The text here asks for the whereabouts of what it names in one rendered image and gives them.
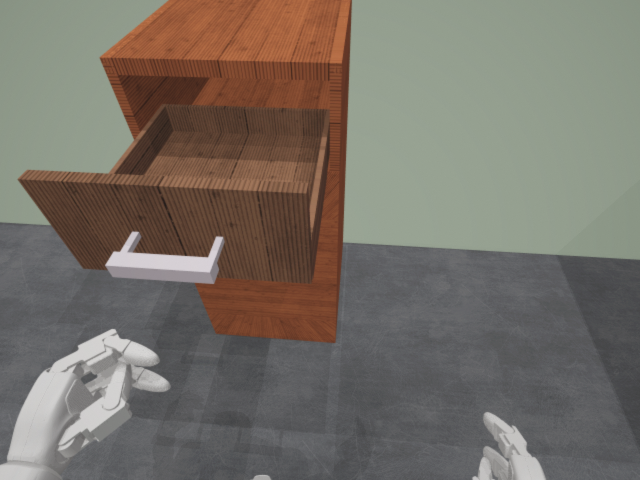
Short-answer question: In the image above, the drawer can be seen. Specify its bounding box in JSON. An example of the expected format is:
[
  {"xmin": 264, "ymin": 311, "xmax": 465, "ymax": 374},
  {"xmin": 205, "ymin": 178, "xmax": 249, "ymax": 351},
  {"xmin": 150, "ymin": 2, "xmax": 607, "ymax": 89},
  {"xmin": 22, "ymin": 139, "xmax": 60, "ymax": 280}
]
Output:
[{"xmin": 18, "ymin": 104, "xmax": 330, "ymax": 284}]

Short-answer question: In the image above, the left robot hand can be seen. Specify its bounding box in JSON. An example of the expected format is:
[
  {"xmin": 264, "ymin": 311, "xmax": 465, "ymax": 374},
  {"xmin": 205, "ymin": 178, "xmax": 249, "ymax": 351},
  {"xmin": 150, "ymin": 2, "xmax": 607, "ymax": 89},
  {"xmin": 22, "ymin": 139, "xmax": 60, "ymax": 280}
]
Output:
[{"xmin": 7, "ymin": 329, "xmax": 171, "ymax": 475}]

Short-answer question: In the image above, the cabinet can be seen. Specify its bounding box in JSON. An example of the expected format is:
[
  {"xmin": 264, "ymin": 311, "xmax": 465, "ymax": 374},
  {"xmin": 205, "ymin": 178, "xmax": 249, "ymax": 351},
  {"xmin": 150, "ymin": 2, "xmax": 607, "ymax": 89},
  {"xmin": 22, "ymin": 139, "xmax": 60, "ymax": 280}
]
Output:
[{"xmin": 99, "ymin": 0, "xmax": 352, "ymax": 343}]

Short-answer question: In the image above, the handle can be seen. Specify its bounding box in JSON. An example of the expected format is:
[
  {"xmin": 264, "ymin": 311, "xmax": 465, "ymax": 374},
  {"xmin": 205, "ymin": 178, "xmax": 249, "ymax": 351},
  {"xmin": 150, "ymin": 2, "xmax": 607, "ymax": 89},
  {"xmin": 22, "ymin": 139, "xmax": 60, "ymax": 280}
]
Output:
[{"xmin": 105, "ymin": 231, "xmax": 225, "ymax": 284}]

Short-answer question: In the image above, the right robot hand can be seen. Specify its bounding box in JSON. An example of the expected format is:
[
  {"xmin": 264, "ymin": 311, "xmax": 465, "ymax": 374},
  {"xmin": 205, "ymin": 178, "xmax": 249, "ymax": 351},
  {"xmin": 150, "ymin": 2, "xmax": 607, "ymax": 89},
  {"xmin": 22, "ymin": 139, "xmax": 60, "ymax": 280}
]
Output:
[{"xmin": 473, "ymin": 412, "xmax": 546, "ymax": 480}]

